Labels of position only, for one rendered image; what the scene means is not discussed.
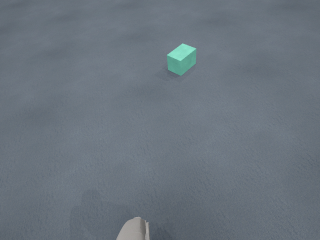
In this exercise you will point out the robot left thigh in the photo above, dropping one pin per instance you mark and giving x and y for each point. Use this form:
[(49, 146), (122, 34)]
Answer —
[(135, 229)]

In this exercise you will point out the carton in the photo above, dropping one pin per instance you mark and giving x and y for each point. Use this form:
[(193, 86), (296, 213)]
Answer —
[(181, 59)]

